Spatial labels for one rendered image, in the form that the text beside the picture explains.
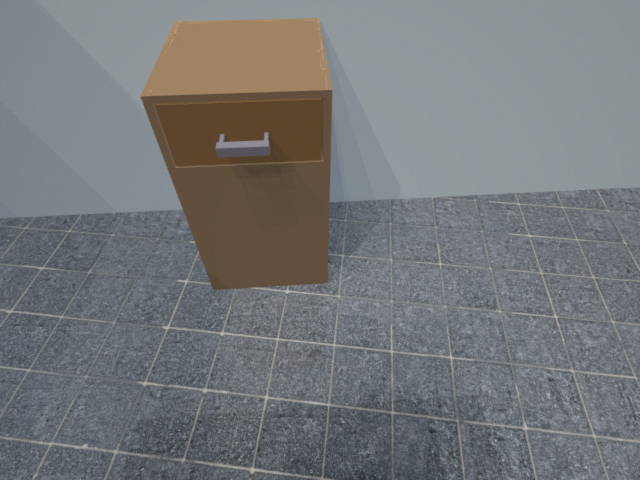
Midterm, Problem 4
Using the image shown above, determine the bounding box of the handle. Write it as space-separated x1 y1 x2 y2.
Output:
215 132 270 157

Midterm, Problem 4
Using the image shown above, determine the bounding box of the cabinet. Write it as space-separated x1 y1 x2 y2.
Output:
140 18 332 290

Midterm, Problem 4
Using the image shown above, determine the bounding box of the drawer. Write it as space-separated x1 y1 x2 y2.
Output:
155 97 322 166

